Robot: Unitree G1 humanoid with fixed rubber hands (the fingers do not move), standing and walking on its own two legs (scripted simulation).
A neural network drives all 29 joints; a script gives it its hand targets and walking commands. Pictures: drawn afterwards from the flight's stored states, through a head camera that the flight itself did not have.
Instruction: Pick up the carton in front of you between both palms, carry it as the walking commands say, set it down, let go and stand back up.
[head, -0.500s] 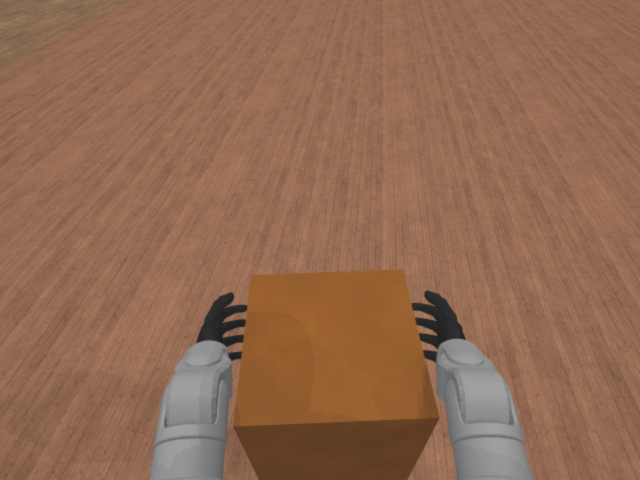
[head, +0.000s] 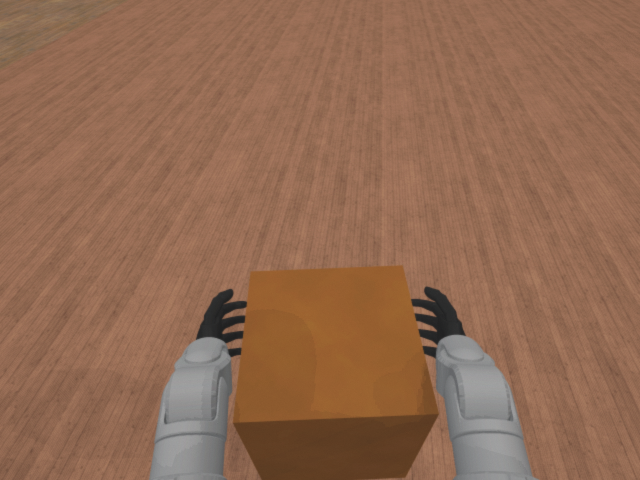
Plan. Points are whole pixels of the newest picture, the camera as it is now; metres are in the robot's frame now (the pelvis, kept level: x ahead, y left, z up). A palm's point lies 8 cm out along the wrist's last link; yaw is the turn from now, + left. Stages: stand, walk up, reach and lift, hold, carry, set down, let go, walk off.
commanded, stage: carry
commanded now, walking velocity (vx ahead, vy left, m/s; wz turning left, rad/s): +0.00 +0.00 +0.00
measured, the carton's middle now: (330, 378) +0.29 +0.00 -0.05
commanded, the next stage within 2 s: hold in 0.20 s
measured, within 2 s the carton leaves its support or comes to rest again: neither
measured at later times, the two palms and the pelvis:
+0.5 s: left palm (256, 331) +0.31 +0.10 +0.05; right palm (502, 384) +0.24 -0.19 +0.04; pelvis -0.01 +0.02 +0.01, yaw -12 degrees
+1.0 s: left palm (228, 313) +0.34 +0.14 +0.04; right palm (455, 359) +0.27 -0.15 +0.04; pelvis -0.01 +0.08 +0.00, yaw -15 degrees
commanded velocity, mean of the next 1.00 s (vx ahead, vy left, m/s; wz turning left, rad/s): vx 0.00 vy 0.00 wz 0.00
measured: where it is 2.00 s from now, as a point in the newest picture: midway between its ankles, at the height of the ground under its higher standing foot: outside the picture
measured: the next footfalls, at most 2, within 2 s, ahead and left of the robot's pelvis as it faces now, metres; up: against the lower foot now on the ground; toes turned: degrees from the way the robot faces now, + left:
none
